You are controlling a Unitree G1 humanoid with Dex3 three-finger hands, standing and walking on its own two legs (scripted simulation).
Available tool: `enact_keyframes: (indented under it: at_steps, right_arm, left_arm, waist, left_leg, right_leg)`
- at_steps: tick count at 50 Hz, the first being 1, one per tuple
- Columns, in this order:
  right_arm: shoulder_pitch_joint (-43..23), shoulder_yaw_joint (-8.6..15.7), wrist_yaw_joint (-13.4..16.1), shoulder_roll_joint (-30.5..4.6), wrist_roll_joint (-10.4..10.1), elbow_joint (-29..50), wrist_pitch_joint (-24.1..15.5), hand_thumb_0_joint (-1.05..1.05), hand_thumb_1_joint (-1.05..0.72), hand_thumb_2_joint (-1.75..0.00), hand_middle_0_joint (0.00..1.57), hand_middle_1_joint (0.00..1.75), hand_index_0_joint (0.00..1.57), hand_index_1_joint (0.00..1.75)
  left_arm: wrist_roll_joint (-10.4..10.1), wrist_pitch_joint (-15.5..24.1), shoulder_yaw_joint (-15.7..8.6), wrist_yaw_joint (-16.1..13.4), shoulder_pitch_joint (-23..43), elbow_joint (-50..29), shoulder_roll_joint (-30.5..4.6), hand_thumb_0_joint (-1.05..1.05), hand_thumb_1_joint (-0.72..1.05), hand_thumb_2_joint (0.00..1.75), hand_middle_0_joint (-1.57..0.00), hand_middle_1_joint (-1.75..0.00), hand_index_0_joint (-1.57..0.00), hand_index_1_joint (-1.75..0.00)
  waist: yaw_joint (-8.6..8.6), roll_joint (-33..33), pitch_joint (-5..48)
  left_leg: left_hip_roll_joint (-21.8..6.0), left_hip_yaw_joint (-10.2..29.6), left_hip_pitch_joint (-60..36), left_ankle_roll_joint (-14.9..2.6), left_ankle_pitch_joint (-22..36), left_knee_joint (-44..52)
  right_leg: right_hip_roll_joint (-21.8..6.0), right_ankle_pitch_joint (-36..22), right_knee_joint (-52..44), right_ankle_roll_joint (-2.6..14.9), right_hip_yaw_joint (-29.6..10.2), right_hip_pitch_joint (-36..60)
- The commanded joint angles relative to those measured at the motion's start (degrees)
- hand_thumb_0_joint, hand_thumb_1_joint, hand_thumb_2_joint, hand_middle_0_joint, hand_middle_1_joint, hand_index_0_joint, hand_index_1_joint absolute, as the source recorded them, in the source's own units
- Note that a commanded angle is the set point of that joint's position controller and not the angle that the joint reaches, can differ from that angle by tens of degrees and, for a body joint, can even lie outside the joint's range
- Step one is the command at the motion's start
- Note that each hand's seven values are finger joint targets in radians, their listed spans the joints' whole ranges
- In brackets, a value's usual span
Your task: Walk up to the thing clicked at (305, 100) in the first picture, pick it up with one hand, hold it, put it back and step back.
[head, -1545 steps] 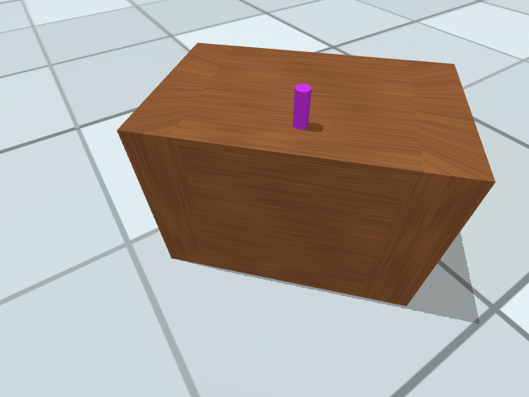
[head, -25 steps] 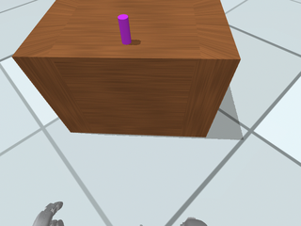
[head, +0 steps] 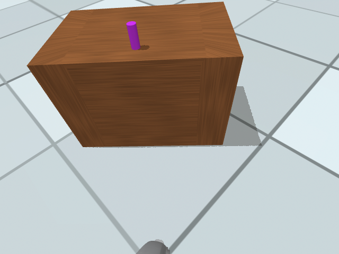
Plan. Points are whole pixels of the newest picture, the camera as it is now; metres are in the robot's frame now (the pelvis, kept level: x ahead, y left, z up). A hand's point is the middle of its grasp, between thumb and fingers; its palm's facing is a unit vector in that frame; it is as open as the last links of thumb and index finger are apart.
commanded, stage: step back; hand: left
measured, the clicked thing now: (133, 36) +1.05 +0.27 +0.00
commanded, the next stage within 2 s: stand in 1.02 s
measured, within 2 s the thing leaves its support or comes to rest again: neither
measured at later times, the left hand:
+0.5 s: hand out of the picture +0.02 +0.27 -0.14, palm faces +0.10 -0.92 -0.37, open 7.3 cm
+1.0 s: hand out of the picture +0.08 +0.30 -0.14, palm faces +0.09 -0.93 -0.37, open 7.3 cm
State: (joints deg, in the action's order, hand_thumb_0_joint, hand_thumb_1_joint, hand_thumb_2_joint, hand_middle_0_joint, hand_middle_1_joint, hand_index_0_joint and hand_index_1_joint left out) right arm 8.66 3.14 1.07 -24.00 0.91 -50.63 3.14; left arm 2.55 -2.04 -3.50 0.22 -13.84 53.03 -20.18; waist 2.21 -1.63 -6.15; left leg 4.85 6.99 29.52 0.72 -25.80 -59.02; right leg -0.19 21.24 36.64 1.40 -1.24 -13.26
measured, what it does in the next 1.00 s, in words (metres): steps on the spot: left foot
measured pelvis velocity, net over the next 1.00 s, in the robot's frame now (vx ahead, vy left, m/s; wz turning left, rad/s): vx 0.01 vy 0.03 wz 0.08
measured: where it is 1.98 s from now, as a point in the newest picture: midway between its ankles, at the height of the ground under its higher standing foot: outside the picture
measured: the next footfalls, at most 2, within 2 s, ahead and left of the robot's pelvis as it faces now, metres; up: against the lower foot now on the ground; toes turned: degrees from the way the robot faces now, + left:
left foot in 0.18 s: +0.04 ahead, +0.15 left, +0.00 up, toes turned +6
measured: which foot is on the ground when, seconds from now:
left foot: up 0.00-0.16, down 0.18-1.00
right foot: down 0.00-1.00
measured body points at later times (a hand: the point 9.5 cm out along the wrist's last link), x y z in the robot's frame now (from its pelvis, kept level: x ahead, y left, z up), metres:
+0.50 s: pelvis -0.03 +0.00 +0.01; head -0.02 -0.01 +0.45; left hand +0.01 +0.32 -0.11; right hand +0.08 -0.30 -0.12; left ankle -0.04 +0.12 -0.70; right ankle -0.02 -0.11 -0.73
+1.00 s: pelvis +0.01 +0.03 +0.01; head +0.02 +0.03 +0.46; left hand +0.07 +0.35 -0.11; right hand +0.15 -0.25 -0.11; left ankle +0.00 +0.14 -0.73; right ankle -0.02 -0.11 -0.73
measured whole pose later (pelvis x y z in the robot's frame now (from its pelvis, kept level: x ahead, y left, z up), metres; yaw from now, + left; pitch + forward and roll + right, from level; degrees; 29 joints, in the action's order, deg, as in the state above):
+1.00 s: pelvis +0.01 +0.03 +0.01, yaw +4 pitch -2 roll +0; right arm 2.5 1.6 -0.1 -18.7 0.8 -61.0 -0.7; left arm 0.6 0.8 -1.5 -0.1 -5.7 61.1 -21.3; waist 1.1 -0.2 -3.8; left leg -0.7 -1.3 11.8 -0.3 -15.0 -28.9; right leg -1.2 17.5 26.9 -1.3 0.0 -7.2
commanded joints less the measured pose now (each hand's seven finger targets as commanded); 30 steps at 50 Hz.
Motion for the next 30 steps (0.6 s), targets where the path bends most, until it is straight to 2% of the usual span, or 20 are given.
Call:
enact_keyframes:
  at_steps: [1,3,5,6,8,9,10,11,12,14,16,18,19,20,21,22,23,25,28,30]
  right_arm:
    - [-0.86,1.97,0.08,-8.93,0.35,3.13,-2.25,0.0,-0.9,-0.9,0.2,0.3,0.2,0.3]
    - [-2.79,1.91,-0.36,-8.49,0.85,3.67,-2.62,0.0,-0.9,-0.9,0.2,0.3,0.2,0.3]
    - [-1.89,2.21,-0.75,-8.71,1.1,2.54,-3.27,0.0,-0.9,-0.9,0.2,0.3,0.2,0.3]
    - [-0.68,2.4,-0.84,-8.51,1.01,1.66,-3.66,0.0,-0.9,-0.9,0.2,0.3,0.2,0.3]
    - [3.91,3.1,-0.68,-8.18,1.13,-1.28,-4.57,0.0,-0.9,-0.9,0.2,0.3,0.2,0.3]
    - [6.21,3.84,-0.46,-9.86,1.56,-2.05,-5.05,0.0,-0.9,-0.9,0.2,0.3,0.2,0.3]
    - [3.55,3.97,-0.52,-13.9,1.42,-1.34,-5.34,0.0,-0.9,-0.9,0.2,0.3,0.2,0.3]
    - [2.42,4.41,-0.85,-16.29,1.06,-0.73,-5.28,0.0,-0.9,-0.9,0.2,0.3,0.2,0.3]
    - [-0.1,3.8,-0.9,-14.01,1.25,-0.31,-5.58,0.0,-0.9,-0.9,0.2,0.3,0.2,0.3]
    - [-0.84,2.81,-0.69,-12.05,1.43,-0.53,-5.93,0.0,-0.9,-0.9,0.2,0.3,0.2,0.3]
    - [-1.78,2.9,-1.08,-11.74,1.28,-1.13,-5.63,0.0,-0.9,-0.9,0.2,0.3,0.2,0.3]
    - [-3.57,2.19,-1.34,-9.71,0.65,-0.91,-4.65,0.0,-0.9,-0.9,0.2,0.3,0.2,0.3]
    - [-3.36,1.55,-1.3,-7.5,0.25,-0.62,-4.38,0.0,-0.9,-0.9,0.2,0.3,0.2,0.3]
    - [-3.43,1.16,-1.29,-5.15,-0.06,0.11,-4.41,0.0,-0.9,-0.9,0.2,0.3,0.2,0.3]
    - [-2.56,1.5,-0.74,-6.81,0.23,-0.68,-4.19,0.0,-0.9,-0.9,0.2,0.3,0.2,0.3]
    - [-0.58,2.05,-0.59,-8.55,0.47,-1.69,-4.33,0.0,-0.9,-0.9,0.2,0.3,0.2,0.3]
    - [-0.39,1.96,-0.83,-8.55,0.09,-2.0,-4.55,0.0,-0.9,-0.9,0.2,0.3,0.2,0.3]
    - [0.06,1.86,-1.0,-7.26,0.2,-2.9,-4.84,0.0,-0.9,-0.9,0.2,0.3,0.2,0.3]
    - [1.47,1.86,-1.32,-6.53,0.55,-3.9,-5.24,0.0,-0.9,-0.9,0.2,0.3,0.2,0.3]
    - [2.4,1.98,-1.15,-5.56,0.74,-4.91,-5.51,0.0,-0.9,-0.9,0.2,0.3,0.2,0.3]
  left_arm:
    - [0.29,3.42,-4.28,-1.39,3.66,-6.35,-15.91,0.0,0.9,0.9,-0.2,-0.3,-0.2,-0.3]
    - [0.56,3.36,-4.73,-1.33,1.73,-5.74,-16.96,0.0,0.9,0.9,-0.2,-0.3,-0.2,-0.3]
    - [0.12,3.24,-4.78,-0.95,2.09,-5.68,-17.56,0.0,0.9,0.9,-0.2,-0.3,-0.2,-0.3]
    - [-0.08,3.03,-4.43,-0.79,3.53,-5.84,-17.53,0.0,0.9,0.9,-0.2,-0.3,-0.2,-0.3]
    - [-0.4,2.5,-2.8,-0.42,4.53,-5.95,-14.79,0.0,0.9,0.9,-0.2,-0.3,-0.2,-0.3]
    - [-0.6,2.48,-2.02,-0.34,3.81,-5.74,-12.06,0.0,0.9,0.9,-0.2,-0.3,-0.2,-0.3]
    - [-1.81,2.49,-1.53,-0.09,5.74,-5.28,-10.14,0.0,0.9,0.9,-0.2,-0.3,-0.2,-0.3]
    - [-1.37,2.54,-3.13,-0.42,7.7,-4.22,-14.78,0.0,0.9,0.9,-0.2,-0.3,-0.2,-0.3]
    - [-1.52,2.72,-2.92,-0.07,6.0,-3.88,-14.29,0.0,0.9,0.9,-0.2,-0.3,-0.2,-0.3]
    - [-1.68,3.13,-2.65,0.35,4.73,-2.95,-12.89,0.0,0.9,0.9,-0.2,-0.3,-0.2,-0.3]
    - [-1.45,3.7,-2.74,0.49,3.02,-1.22,-12.45,0.0,0.9,0.9,-0.2,-0.3,-0.2,-0.3]
    - [-0.99,4.41,-2.61,-0.22,-0.05,1.09,-10.85,0.0,0.9,0.9,-0.2,-0.3,-0.2,-0.3]
    - [-0.35,4.85,-3.1,-0.65,-0.88,1.52,-12.62,0.0,0.9,0.9,-0.2,-0.3,-0.2,-0.3]
    - [0.06,5.24,-4.11,-0.98,-1.33,1.44,-16.99,0.0,0.9,0.9,-0.2,-0.3,-0.2,-0.3]
    - [-0.12,5.37,-4.59,-0.8,0.74,0.85,-20.07,0.0,0.9,0.9,-0.2,-0.3,-0.2,-0.3]
    - [-0.23,5.53,-4.49,-0.75,3.76,-0.61,-19.19,0.0,0.9,0.9,-0.2,-0.3,-0.2,-0.3]
    - [-0.56,5.83,-4.05,-0.91,3.86,-0.89,-17.08,0.0,0.9,0.9,-0.2,-0.3,-0.2,-0.3]
    - [-0.48,6.12,-3.4,-1.08,5.29,-0.5,-15.8,0.0,0.9,0.9,-0.2,-0.3,-0.2,-0.3]
    - [-0.85,5.73,-2.84,-0.65,6.98,-0.65,-15.59,0.0,0.9,0.9,-0.2,-0.3,-0.2,-0.3]
    - [-1.41,4.93,-2.12,-0.57,7.8,-0.8,-14.72,0.0,0.9,0.9,-0.2,-0.3,-0.2,-0.3]
  waist:
    - [0.57,9.54,3.01]
    - [2.33,12.02,3.01]
    - [1.99,12.16,3.43]
    - [0.74,12.13,3.76]
    - [-2.08,8.82,5.21]
    - [-2.74,2.32,7.13]
    - [-2.56,-7.42,5.66]
    - [-3.47,-4.77,1.86]
    - [-1.49,-2.39,0.72]
    - [-1.3,-3.91,-0.16]
    - [-1.38,-6.58,1.88]
    - [1.0,-5.96,3.97]
    - [1.51,-1.46,4.65]
    - [1.93,8.97,4.17]
    - [1.64,10.38,1.03]
    - [0.31,7.16,-0.73]
    - [0.1,4.17,-0.56]
    - [-0.57,6.8,0.99]
    - [-1.25,9.37,4.37]
    - [-2.81,8.62,5.57]
  left_leg:
    - [-1.77,-1.09,0.44,0.4,0.06,1.94]
    - [-3.92,-2.9,0.23,0.47,-2.96,11.55]
    - [-4.44,-5.39,-5.81,0.25,-4.4,19.01]
    - [-4.45,-6.89,-10.75,-0.35,-2.88,24.53]
    - [-2.96,-7.07,-23.71,-1.91,7.22,37.89]
    - [-8.54,2.8,-30.2,-3.58,4.28,39.51]
    - [-19.52,20.96,-23.14,-9.72,-11.44,44.74]
    - [-24.04,24.26,-11.79,-14.88,-18.17,46.96]
    - [-22.57,20.88,-11.15,-14.89,-16.54,46.48]
    - [-18.94,14.8,-13.64,-11.78,-9.34,44.48]
    - [-16.62,10.01,-12.1,-9.85,-4.5,42.73]
    - [-14.31,4.46,-8.49,-6.71,3.21,35.96]
    - [-11.83,1.38,-4.38,-4.44,4.73,30.46]
    - [-4.5,-2.63,2.5,-1.76,0.36,20.56]
    - [-3.05,-2.41,0.39,-1.2,-6.67,13.1]
    - [-5.21,-0.35,-0.25,-1.02,-6.35,9.96]
    - [-5.52,0.6,-0.22,-1.33,-4.27,9.78]
    - [-6.53,-0.33,-3.75,-1.21,-1.44,13.12]
    - [-5.57,-6.68,-12.06,-0.67,2.49,22.6]
    - [-4.28,-8.55,-18.36,-1.01,13.59,33.7]
  right_leg:
    - [-11.69,-8.83,-12.95,8.12,-10.57,1.69]
    - [-13.79,-1.1,-14.25,9.4,-13.38,5.39]
    - [-15.23,3.76,-15.3,9.93,-14.34,2.87]
    - [-15.15,3.53,-14.77,9.54,-13.38,0.06]
    - [-11.64,-0.51,-7.99,6.15,-8.41,-5.83]
    - [-8.96,-2.64,-1.1,3.74,-5.27,-11.55]
    - [-1.12,7.02,5.4,-0.01,1.8,-15.45]
    - [-2.2,12.32,11.92,0.04,-0.57,-9.74]
    - [-2.74,10.53,13.03,0.23,-1.39,-9.09]
    - [-3.01,7.55,7.94,0.31,-1.16,-10.49]
    - [-1.34,3.94,0.25,-0.1,1.76,-3.88]
    - [0.33,-3.1,-12.74,0.34,3.1,7.17]
    - [-1.52,-4.35,-15.9,0.98,-1.33,12.44]
    - [-11.33,6.19,-21.61,5.09,-18.44,12.61]
    - [-20.71,14.73,-24.89,10.29,-27.46,4.28]
    - [-22.85,11.12,-24.01,12.97,-27.97,2.43]
    - [-20.86,2.74,-22.5,12.5,-23.88,3.91]
    - [-17.24,-5.72,-20.75,9.73,-15.74,2.7]
    - [-14.0,-17.54,-15.99,7.84,-7.96,1.41]
    - [-11.17,-23.79,-9.83,5.32,-3.8,0.33]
